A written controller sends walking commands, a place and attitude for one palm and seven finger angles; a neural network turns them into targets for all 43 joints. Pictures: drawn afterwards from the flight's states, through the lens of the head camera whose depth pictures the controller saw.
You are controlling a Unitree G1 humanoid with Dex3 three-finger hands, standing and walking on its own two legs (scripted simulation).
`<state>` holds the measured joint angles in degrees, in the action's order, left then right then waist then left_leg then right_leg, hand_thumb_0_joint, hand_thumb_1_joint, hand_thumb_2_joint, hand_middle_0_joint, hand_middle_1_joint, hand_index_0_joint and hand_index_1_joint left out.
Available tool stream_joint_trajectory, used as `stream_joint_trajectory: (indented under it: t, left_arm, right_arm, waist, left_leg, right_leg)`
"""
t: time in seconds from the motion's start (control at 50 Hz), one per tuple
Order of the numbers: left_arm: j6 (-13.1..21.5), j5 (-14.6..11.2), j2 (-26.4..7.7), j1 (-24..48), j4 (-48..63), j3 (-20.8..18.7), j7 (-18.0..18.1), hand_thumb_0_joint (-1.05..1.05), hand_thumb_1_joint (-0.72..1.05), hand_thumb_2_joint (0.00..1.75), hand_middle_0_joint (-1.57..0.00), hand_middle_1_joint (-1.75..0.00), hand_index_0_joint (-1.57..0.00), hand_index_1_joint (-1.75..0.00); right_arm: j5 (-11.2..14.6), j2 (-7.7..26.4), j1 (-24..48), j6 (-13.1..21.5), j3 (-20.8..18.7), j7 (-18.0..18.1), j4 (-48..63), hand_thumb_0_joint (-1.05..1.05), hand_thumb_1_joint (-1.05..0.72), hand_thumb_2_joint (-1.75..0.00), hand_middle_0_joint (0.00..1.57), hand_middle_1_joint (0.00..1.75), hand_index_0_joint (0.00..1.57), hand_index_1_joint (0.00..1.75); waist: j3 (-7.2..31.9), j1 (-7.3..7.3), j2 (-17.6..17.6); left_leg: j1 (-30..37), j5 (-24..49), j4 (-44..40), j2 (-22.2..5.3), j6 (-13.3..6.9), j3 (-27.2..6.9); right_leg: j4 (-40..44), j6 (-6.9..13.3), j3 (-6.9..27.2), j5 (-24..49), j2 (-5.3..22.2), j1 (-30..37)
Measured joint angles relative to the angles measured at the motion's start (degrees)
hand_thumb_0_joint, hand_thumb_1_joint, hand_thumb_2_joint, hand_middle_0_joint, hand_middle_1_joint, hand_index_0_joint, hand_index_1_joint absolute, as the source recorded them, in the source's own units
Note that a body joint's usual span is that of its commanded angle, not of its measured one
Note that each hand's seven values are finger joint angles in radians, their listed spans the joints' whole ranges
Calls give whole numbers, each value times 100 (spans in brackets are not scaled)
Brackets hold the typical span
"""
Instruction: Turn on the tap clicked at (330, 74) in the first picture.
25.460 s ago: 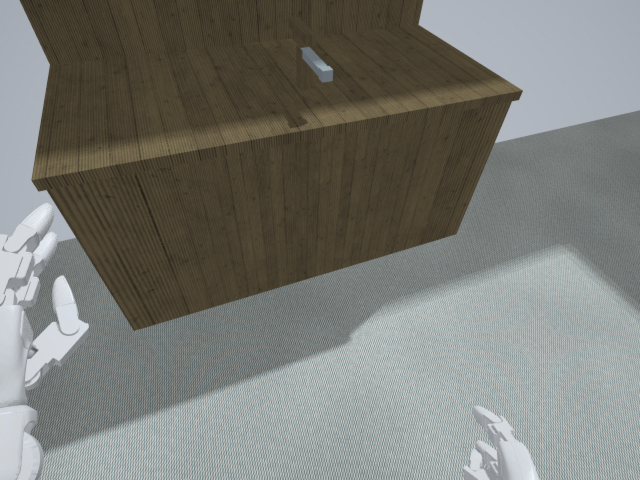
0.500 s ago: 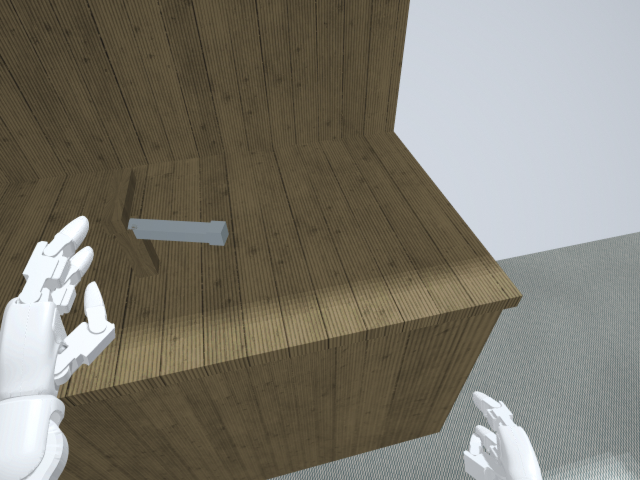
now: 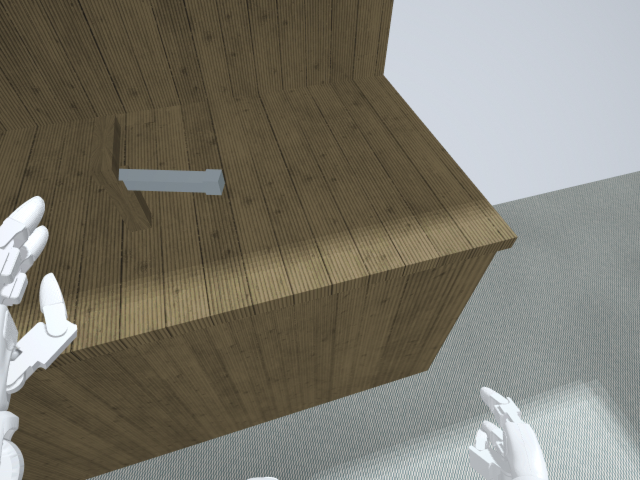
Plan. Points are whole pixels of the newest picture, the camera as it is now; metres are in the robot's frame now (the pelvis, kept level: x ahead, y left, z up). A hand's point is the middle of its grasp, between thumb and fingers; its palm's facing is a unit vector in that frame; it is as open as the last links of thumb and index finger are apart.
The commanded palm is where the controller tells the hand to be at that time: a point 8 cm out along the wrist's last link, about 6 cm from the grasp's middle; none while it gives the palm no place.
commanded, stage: step back with the hand held close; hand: left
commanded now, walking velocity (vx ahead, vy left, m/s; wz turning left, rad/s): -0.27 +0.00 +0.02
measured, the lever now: (213, 182) +0.51 +0.21 +0.07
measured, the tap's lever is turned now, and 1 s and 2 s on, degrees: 71 71 71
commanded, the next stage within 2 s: stop stepping back and stand still in 0.82 s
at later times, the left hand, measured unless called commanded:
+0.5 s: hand (38, 386) +0.16 +0.24 +0.17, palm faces +0.43 -0.81 -0.40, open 7.4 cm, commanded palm +0.10 +0.28 +0.18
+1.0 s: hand out of the picture +0.06 +0.19 +0.17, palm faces +0.34 -0.86 -0.38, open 7.4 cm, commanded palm +0.01 +0.25 +0.18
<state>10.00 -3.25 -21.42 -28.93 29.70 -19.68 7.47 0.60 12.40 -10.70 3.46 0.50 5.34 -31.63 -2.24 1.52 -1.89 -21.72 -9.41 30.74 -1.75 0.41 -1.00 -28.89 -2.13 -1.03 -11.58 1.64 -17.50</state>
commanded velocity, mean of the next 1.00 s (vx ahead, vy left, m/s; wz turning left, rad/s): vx -0.30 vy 0.01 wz -0.01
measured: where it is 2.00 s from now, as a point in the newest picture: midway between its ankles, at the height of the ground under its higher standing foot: outside the picture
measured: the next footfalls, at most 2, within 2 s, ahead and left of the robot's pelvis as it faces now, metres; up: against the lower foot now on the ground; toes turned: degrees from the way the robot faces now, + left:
left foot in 0.60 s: +0.03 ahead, +0.12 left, +0.00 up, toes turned +3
right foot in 0.86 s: -0.04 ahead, -0.13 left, +0.00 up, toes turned +2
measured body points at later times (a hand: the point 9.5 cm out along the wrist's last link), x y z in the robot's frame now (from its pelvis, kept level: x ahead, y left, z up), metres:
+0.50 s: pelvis -0.05 -0.01 -0.01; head -0.02 +0.00 +0.44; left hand +0.13 +0.28 +0.19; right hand +0.14 -0.23 -0.09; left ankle +0.06 +0.12 -0.72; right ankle +0.02 -0.14 -0.73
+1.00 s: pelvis -0.15 -0.03 +0.00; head -0.13 -0.03 +0.45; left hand +0.04 +0.24 +0.19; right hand +0.04 -0.25 -0.08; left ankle -0.13 +0.10 -0.68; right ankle -0.08 -0.13 -0.73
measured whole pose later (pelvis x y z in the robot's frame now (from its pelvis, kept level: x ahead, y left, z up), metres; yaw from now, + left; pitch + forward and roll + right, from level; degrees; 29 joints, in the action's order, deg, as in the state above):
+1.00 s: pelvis -0.15 -0.03 +0.00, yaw +0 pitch +1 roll +2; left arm 8.4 -3.1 -20.7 -29.2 33.5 -17.8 7.6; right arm 0.1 10.1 -9.2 3.4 0.8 2.8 -34.3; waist -1.2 0.3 2.6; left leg -28.7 -23.3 54.5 0.0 1.6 1.1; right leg -28.8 1.5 1.4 -9.2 -0.1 -20.9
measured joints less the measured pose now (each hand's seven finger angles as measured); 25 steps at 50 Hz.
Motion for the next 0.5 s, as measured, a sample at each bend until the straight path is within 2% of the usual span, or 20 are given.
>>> stream_joint_trajectory:
  t: [0.1, 0.18, 0.26, 0.32, 0.38, 0.42, 0.46, 0.5]
  left_arm:
    - [45, 44, 65, 43, 5, -6, 70, 1, 89, 90, -21, -30, -21, -30]
    - [29, 55, 124, 94, 52, 56, 114, 1, 89, 90, -21, -30, -21, -30]
    - [-2, 30, 115, 136, 182, 106, 146, 1, 89, 90, -21, -30, -21, -30]
    - [-9, 20, 47, 142, 253, 59, 162, 1, 89, 90, -21, -30, -21, -30]
    - [21, 84, -41, 192, 225, -67, 168, 1, 89, 90, -21, -30, -21, -30]
    - [73, 102, -118, 208, 220, -175, 159, 1, 89, 90, -21, -30, -21, -30]
    - [135, 94, -113, 183, 249, -239, 145, 1, 89, 90, -21, -30, -21, -30]
    - [142, 68, -37, 117, 313, -166, 149, 1, 89, 90, -21, -30, -21, -30]
  right_arm:
    - [-11, -57, -37, 114, 53, -22, -57, 1, -90, -90, 20, 30, 20, 30]
    - [-31, -65, -30, 154, 79, -46, -131, 1, -90, -90, 21, 30, 20, 30]
    - [-32, -20, -3, 150, 58, -59, -175, 1, -90, -89, 21, 30, 20, 30]
    - [-20, -10, -14, 140, 32, -45, -159, 1, -90, -89, 21, 30, 20, 30]
    - [-27, -70, -51, 171, 6, -40, -112, 1, -90, -90, 20, 30, 20, 30]
    - [-40, -125, -95, 203, 6, -64, -79, 1, -90, -90, 20, 30, 20, 29]
    - [-63, -138, -66, 214, 13, -104, -100, 1, -90, -90, 20, 30, 20, 29]
    - [-63, -123, -39, 185, 0, -154, -187, 1, -90, -90, 20, 30, 20, 30]
  waist:
    - [4, 19, -26]
    - [9, 17, -1]
    - [-17, -45, 40]
    - [-33, -99, 64]
    - [-57, -167, 61]
    - [-37, -175, 96]
    - [-67, -142, 105]
    - [-50, -105, 148]
  left_leg:
    - [-184, -6, 156, -23, -16, -49]
    - [-356, -317, 401, -37, -22, -72]
    - [-492, -330, 605, -24, -20, -98]
    - [-512, -1, 590, -27, -22, -112]
    - [-536, 57, 540, -27, -23, -182]
    - [-596, 99, 513, -7, -12, -218]
    - [-689, -144, 642, -19, -8, -214]
    - [-817, -805, 1042, 29, 26, -184]
  right_leg:
    - [-99, 10, -43, 45, -27, -144]
    - [-195, 28, -65, 65, -42, -256]
    - [-403, 15, -79, 20, -32, -381]
    - [-544, 12, -80, -65, -41, -444]
    - [-746, 45, 28, -495, -187, -483]
    - [-690, 98, 98, -377, -274, -406]
    - [-637, 126, 109, -34, -293, -445]
    - [-663, 133, 127, -91, -255, -505]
